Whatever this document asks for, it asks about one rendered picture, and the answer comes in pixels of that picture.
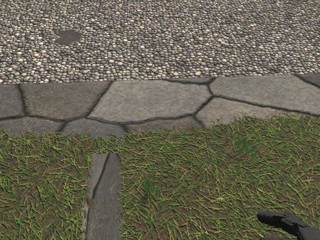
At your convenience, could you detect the robot right hand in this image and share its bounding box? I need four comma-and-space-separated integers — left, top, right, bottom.
257, 211, 320, 240

